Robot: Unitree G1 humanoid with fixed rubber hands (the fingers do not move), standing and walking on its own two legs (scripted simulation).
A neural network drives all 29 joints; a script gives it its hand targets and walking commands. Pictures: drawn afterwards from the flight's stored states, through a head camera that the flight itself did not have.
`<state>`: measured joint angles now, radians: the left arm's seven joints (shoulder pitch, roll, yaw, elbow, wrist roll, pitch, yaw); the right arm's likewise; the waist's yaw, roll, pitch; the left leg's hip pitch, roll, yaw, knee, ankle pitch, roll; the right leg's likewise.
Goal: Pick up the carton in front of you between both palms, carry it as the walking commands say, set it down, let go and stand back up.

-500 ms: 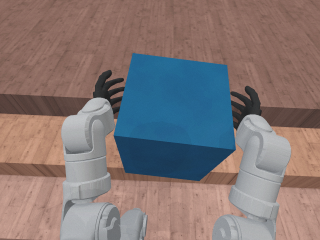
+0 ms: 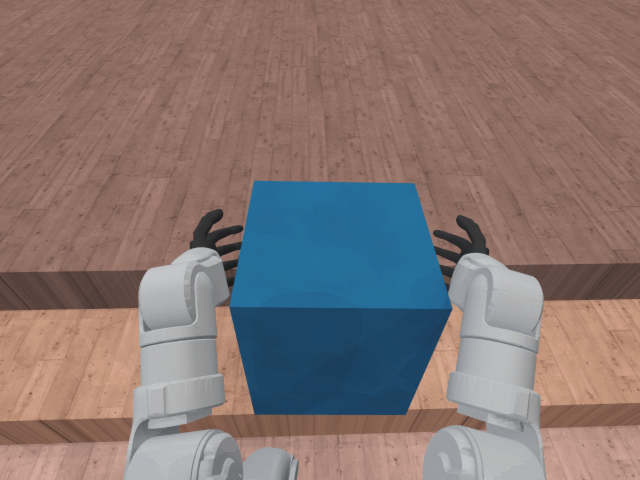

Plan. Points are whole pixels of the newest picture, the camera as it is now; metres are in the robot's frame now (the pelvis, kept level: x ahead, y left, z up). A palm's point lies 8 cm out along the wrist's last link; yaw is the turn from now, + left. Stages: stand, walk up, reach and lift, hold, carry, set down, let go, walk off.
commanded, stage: carry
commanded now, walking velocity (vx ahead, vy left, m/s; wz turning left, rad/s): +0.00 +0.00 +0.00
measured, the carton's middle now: (332, 301) +0.35 +0.02 +0.04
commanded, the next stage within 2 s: none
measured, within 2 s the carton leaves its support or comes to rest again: neither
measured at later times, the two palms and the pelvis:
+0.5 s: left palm (209, 151) +0.44 +0.18 +0.21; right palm (473, 184) +0.41 -0.13 +0.21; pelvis +0.08 +0.05 +0.10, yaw +1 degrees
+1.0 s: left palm (217, 69) +0.49 +0.17 +0.28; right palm (486, 83) +0.50 -0.14 +0.28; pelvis +0.17 +0.01 +0.15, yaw +3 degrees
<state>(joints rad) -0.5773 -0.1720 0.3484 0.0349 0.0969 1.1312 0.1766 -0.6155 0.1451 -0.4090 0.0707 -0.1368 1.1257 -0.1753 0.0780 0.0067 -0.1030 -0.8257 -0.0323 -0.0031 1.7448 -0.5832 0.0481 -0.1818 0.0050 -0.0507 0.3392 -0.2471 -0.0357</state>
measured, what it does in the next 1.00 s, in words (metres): climbs: left foot 0.16 m higher, then right foot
